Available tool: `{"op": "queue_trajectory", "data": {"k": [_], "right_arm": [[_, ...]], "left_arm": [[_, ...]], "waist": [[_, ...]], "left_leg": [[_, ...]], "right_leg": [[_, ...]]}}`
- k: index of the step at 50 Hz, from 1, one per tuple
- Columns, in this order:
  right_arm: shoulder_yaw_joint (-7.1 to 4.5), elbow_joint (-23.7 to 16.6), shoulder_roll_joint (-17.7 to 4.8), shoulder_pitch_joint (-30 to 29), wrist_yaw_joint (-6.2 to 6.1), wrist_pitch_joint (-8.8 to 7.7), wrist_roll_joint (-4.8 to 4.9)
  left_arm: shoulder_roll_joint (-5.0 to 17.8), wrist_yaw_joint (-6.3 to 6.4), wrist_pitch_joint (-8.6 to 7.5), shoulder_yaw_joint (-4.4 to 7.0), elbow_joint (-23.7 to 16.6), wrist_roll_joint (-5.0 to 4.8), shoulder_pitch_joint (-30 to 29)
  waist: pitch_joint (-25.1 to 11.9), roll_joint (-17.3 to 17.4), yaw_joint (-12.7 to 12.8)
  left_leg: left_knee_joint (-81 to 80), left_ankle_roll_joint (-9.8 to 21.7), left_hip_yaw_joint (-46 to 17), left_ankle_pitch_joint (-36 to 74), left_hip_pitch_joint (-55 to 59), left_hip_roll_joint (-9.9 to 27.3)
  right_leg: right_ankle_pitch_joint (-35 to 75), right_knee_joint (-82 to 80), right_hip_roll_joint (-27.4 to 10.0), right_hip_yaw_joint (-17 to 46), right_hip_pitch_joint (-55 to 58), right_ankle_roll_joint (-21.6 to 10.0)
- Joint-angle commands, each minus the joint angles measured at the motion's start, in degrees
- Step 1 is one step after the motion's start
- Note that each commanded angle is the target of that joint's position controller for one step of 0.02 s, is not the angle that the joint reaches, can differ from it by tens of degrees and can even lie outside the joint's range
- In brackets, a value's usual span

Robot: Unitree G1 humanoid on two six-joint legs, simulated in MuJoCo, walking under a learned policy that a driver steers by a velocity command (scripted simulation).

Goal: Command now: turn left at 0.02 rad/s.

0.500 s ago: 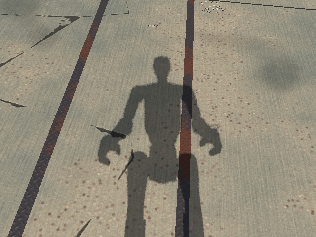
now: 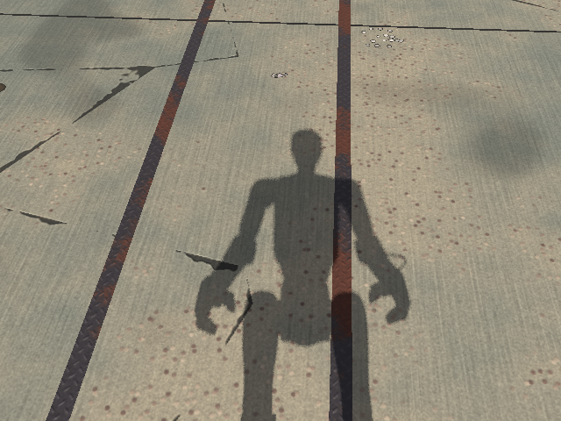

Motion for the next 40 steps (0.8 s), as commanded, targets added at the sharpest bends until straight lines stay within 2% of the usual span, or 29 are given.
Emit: {"op": "queue_trajectory", "data": {"k": [1,6,16,31,32,33,35,37,39,40], "right_arm": [[-1.45,-1.9,-5.7,-1.4,-0.36,-0.7,0.13],[-1.55,1.0,-6.0,-0.5,-0.67,-0.79,0.24],[-1.31,5.9,-6.1,0.7,-1.2,-0.88,0.43],[-0.58,10.7,-5.1,2.0,-1.42,-0.98,0.55],[-0.46,11.4,-4.6,3.0,-1.46,-0.92,0.59],[-0.69,11.6,-5.2,3.4,-1.58,-0.79,0.98],[-1.02,11.2,-6.1,3.5,-1.67,-1.1,1.36],[-1.09,11.0,-6.1,4.7,-1.35,-2.57,1.77],[-1.55,11.7,-7.1,8.2,-0.79,-3.98,2.19],[-1.87,12.1,-8.1,9.6,-0.51,-4.4,2.29]], "left_arm": [[7.1,0.45,-0.66,1.33,-1.7,-0.05,-0.4],[6.8,0.53,-0.58,1.06,0.4,-0.13,-0.4],[6.0,0.64,-0.32,0.61,4.3,-0.22,-0.1],[5.2,1.04,-0.11,0.0,8.3,-0.3,2.0],[4.7,1.1,-0.02,-0.11,9.0,-0.37,3.1],[5.0,1.24,0.13,0.07,9.3,-0.75,3.4],[5.6,1.46,-0.11,0.3,8.3,-1.11,2.7],[4.7,1.16,-1.54,0.16,7.7,-1.42,2.9],[3.4,0.43,-3.15,0.03,7.0,-1.54,2.2],[2.3,-0.02,-3.82,-0.15,6.5,-1.69,1.7]], "waist": [[-1.6,-1.2,0.2],[-1.3,-0.3,0.2],[-0.9,-0.5,0.1],[-0.1,-0.4,0.0],[-1.4,-0.3,0.0],[-0.6,-0.1,-0.1],[4.2,0.3,-0.3],[6.6,1.5,-0.6],[5.6,4.0,-1.7],[4.8,6.6,-1.8]], "left_leg": [[-4.3,0.9,-3.3,8.4,1.2,3.2],[-4.4,0.5,-3.0,9.4,1.6,3.2],[-4.7,0.2,-2.5,9.9,2.0,3.2],[-5.2,0.2,-1.8,8.8,1.3,2.9],[-5.4,0.3,-1.2,2.7,1.8,2.3],[-4.9,1.1,-0.7,-8.1,0.5,1.4],[-5.4,3.1,-2.7,-25.1,-4.9,2.2],[-6.6,5.2,-6.7,-27.7,-6.0,4.8],[-9.0,7.9,-13.3,-28.4,-2.3,8.9],[-11.8,9.8,-18.6,-29.9,-0.5,12.1]], "right_leg": [[9.1,-5.0,-2.1,2.2,-1.4,-1.3],[9.3,-5.2,-1.5,1.8,-1.2,-1.6],[9.2,-5.7,-0.6,1.1,-1.2,-1.6],[8.2,-6.1,0.2,0.6,-1.8,-1.6],[2.5,-6.1,0.9,-0.1,-1.4,-1.8],[-6.7,-5.1,1.9,-0.9,-2.8,-2.6],[-21.6,-4.0,1.8,0.3,-8.2,-4.5],[-22.0,-2.3,0.8,1.8,-11.3,-5.7],[-16.9,2.6,1.3,0.7,-14.3,-5.6],[-13.3,6.3,2.2,-1.1,-15.3,-5.4]]}}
